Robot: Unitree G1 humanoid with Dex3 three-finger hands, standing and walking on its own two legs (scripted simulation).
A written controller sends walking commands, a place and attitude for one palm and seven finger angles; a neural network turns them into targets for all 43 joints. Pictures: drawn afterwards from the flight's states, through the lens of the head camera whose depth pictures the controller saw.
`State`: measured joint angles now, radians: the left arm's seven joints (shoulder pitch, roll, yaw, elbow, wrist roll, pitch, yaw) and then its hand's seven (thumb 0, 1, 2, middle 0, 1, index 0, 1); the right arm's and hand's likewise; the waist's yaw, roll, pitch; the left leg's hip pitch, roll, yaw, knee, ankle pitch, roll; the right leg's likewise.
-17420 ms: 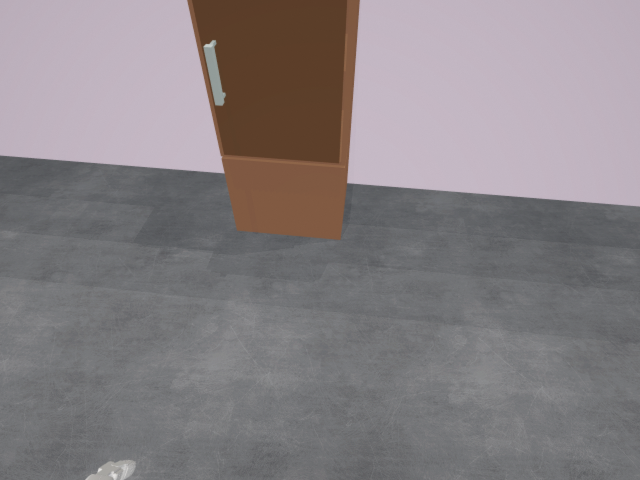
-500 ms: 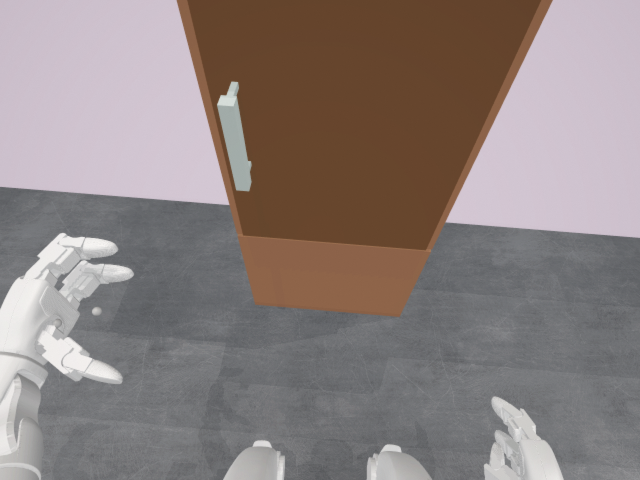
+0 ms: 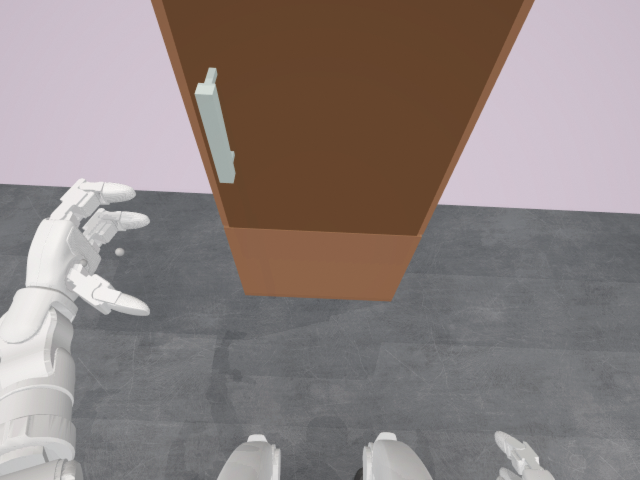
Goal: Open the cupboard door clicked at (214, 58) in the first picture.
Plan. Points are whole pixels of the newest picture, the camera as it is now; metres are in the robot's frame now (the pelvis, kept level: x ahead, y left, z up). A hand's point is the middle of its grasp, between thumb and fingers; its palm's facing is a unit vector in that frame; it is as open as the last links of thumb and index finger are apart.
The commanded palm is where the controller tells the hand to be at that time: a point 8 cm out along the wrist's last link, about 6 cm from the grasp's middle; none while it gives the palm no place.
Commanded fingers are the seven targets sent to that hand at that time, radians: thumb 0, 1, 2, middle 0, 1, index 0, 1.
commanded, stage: move the hooked fingers beside the handle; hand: left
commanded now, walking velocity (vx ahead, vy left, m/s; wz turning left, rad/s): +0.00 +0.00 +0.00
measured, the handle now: (220, 129) +0.60 +0.17 +0.04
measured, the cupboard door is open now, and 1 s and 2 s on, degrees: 0 0 0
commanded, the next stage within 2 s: slide the fingers in behind the handle in 1.82 s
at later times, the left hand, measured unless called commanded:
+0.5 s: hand (144, 195) +0.45 +0.24 +0.06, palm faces -0.03 -1.00 -0.03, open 14.0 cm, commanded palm +0.44 +0.29 +0.05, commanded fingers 0.00 -0.50 0.30 -0.30 -1.20 -0.30 -1.20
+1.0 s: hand (168, 152) +0.54 +0.23 +0.05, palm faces -0.04 -1.00 -0.01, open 14.0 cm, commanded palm +0.53 +0.27 +0.05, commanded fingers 0.00 -0.50 0.30 -0.30 -1.20 -0.30 -1.20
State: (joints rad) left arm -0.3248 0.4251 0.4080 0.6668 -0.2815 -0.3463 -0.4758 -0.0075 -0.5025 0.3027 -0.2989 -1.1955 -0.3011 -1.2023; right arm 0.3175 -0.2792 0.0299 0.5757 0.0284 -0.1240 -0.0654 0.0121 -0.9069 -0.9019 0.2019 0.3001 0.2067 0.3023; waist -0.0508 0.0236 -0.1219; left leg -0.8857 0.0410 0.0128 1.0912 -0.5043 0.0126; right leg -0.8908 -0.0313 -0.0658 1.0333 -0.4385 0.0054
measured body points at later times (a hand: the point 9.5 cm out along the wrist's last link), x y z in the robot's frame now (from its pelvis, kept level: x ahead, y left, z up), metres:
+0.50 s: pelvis -0.01 +0.00 -0.02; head +0.12 +0.01 +0.42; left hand +0.45 +0.30 +0.06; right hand +0.05 -0.28 -0.12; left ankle +0.01 +0.11 -0.66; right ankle +0.03 -0.13 -0.66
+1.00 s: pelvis +0.00 +0.01 -0.03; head +0.17 +0.03 +0.39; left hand +0.53 +0.28 +0.05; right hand -0.02 -0.26 -0.12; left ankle +0.01 +0.11 -0.66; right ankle +0.03 -0.13 -0.66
